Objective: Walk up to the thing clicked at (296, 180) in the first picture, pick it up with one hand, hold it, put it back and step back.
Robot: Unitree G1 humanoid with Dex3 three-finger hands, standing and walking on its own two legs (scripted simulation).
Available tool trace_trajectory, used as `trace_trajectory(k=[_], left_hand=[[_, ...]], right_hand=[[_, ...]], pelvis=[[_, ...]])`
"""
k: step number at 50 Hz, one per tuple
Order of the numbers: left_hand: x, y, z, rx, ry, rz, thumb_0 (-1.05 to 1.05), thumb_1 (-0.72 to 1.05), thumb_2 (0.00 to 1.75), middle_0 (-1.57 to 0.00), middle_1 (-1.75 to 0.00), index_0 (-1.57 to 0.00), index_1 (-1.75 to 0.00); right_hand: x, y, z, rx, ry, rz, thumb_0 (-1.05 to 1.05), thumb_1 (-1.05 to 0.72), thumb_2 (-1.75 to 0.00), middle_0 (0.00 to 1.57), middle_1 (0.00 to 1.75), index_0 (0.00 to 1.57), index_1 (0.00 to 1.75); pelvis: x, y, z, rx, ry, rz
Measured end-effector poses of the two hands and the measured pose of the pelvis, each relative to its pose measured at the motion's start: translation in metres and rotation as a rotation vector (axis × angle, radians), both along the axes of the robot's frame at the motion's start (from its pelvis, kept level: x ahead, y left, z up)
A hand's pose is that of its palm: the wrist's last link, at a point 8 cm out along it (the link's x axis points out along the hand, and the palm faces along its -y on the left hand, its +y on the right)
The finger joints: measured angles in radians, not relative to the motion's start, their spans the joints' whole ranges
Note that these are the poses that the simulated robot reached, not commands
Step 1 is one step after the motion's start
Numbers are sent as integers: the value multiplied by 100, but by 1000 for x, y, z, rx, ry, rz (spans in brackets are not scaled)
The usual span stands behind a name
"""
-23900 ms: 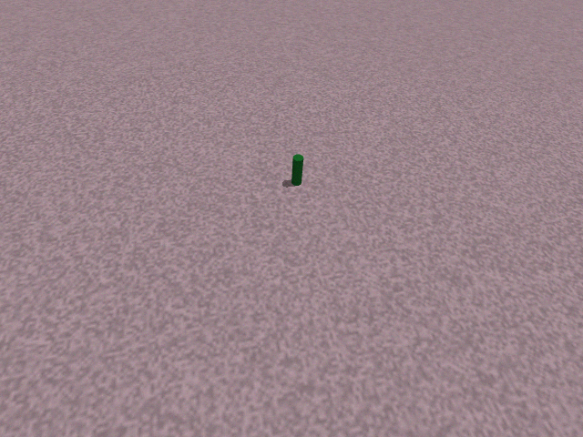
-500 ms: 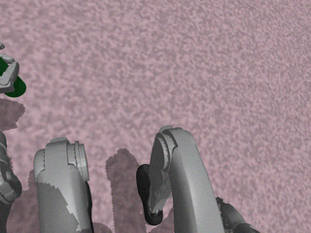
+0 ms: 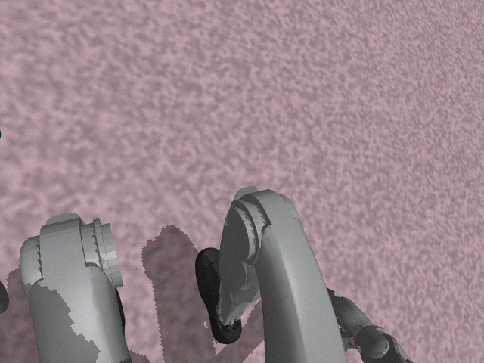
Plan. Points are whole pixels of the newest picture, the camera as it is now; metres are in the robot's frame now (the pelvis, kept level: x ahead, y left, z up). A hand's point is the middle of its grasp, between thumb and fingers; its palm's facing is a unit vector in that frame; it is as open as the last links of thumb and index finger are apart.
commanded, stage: lower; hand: left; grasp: from the side
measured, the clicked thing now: out of the picture +0.47 +0.31 -0.12
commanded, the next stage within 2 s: loosen in 1.08 s
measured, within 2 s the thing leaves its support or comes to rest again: rests again in 1.42 s
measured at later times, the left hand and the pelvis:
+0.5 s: hand out of the picture +0.48 +0.30 -0.16, palm faces +0.31 -0.95 -0.03, open 7.1 cm; pelvis +0.00 +0.01 -0.01, yaw -3 degrees
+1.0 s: hand out of the picture +0.48 +0.29 -0.18, palm faces +0.32 -0.95 -0.02, open 7.1 cm; pelvis -0.01 +0.01 -0.01, yaw -5 degrees
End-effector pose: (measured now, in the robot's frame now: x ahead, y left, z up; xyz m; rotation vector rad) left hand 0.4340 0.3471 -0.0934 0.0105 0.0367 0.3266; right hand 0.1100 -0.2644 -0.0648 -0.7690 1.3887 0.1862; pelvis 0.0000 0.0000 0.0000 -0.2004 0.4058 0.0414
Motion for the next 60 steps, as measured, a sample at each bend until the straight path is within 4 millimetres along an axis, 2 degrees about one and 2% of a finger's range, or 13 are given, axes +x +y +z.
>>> trace_trajectory(k=[12, 23, 60], left_hand=[[1, -4, -40, -12, 36, 6, 2, -7, 113, -91, -108, -92, -108], [8, -2, -60, 5, 42, -9, 2, -7, 113, -92, -108, -93, -107], [9, -12, -90, -7, 40, 0, 2, -7, 113, -91, -109, -93, -107]], right_hand=[[-6, 4, 8, -49, 28, 71, 0, -90, -90, 20, 30, 20, 30], [-5, 8, 14, -92, 72, 136, 0, -90, -90, 20, 30, 20, 30], [9, 24, 28, -162, 81, 283, -1, -89, -90, 20, 30, 20, 30]], pelvis=[[-4, 2, -7, -25, -51, -23], [-2, 7, -9, -56, -72, -33], [-7, 12, -11, -115, -144, -60]])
